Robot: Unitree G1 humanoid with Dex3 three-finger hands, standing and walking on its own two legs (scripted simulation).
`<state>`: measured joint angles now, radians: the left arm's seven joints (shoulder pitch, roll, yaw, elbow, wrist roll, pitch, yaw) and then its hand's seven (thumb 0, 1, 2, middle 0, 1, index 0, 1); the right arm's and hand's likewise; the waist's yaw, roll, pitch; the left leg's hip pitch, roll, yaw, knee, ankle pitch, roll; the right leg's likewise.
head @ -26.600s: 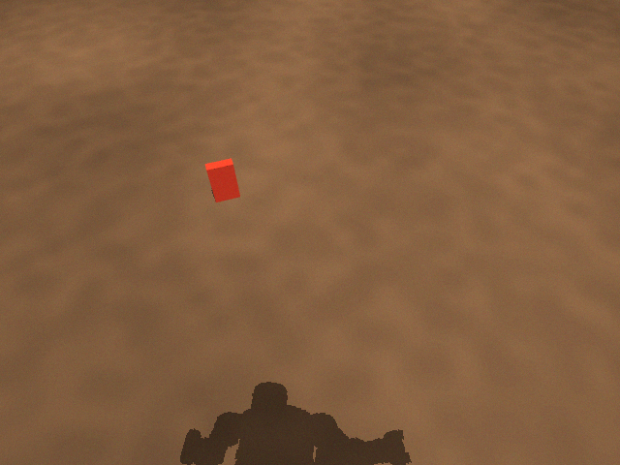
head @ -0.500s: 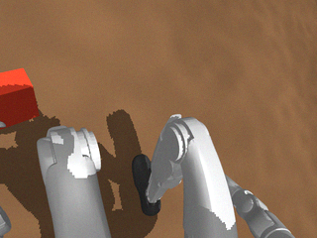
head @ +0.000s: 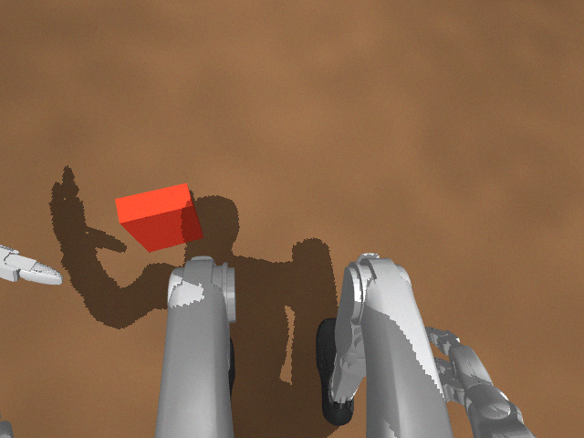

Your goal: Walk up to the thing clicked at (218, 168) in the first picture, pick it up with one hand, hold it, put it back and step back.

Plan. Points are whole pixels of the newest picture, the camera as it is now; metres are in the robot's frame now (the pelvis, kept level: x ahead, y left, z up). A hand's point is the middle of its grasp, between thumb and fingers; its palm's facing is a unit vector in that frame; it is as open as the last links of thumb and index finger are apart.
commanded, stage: home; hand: left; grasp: from the side
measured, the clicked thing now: (165, 221) +0.42 +0.24 -0.28
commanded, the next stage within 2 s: none
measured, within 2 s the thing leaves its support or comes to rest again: neither
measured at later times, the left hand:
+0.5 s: hand out of the picture +0.27 +0.27 +0.13, palm faces +0.21 -0.88 -0.42, open 17.4 cm
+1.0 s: hand out of the picture +0.24 +0.20 +0.29, palm faces +0.20 -0.93 -0.31, open 17.7 cm
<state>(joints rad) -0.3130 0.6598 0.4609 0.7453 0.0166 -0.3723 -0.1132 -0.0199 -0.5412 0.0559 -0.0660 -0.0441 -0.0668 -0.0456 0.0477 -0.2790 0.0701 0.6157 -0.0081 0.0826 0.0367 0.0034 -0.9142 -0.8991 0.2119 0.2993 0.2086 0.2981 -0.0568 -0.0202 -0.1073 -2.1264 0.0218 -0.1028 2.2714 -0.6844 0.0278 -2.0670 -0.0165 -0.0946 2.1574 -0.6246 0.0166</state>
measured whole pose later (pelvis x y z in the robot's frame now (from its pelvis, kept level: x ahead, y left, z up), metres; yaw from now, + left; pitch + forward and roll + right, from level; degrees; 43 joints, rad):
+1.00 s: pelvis +0.09 +0.01 +0.34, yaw +6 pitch +9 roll -2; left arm 0.49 0.22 -0.03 -0.04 -0.01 0.29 0.16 -0.01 -0.59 0.02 -0.05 -0.05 -0.05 -0.05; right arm 0.30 -0.20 0.05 0.47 0.03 -0.07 -0.18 0.01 -0.90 -0.90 0.21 0.30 0.21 0.30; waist -0.02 0.05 -0.15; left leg -0.65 0.03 -0.02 1.00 -0.50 0.01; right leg -0.63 -0.01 -0.04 0.93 -0.45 0.02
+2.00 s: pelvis +0.08 -0.01 +0.34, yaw +7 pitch +6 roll -2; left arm 0.46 0.20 -0.02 0.02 -0.01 0.25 0.13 -0.02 -0.59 0.01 -0.05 -0.05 -0.05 -0.05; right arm 0.29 -0.21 0.03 0.51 0.01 -0.14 -0.18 0.01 -0.90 -0.90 0.21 0.30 0.21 0.30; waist -0.02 0.03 -0.10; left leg -0.61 0.03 -0.03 0.95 -0.46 -0.01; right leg -0.59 0.00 -0.05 0.90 -0.42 0.00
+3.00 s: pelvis +0.09 +0.00 +0.34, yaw +6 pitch +7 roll -2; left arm 0.46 0.21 -0.01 0.02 0.00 0.25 0.13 -0.01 -0.40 0.22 -0.13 -0.18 -0.14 -0.18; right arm 0.29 -0.21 0.04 0.52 0.01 -0.15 -0.18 0.01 -0.90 -0.89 0.21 0.30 0.21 0.30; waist -0.01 0.03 -0.10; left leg -0.60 0.02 -0.02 0.94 -0.46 0.00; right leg -0.58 -0.01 -0.05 0.89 -0.42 0.01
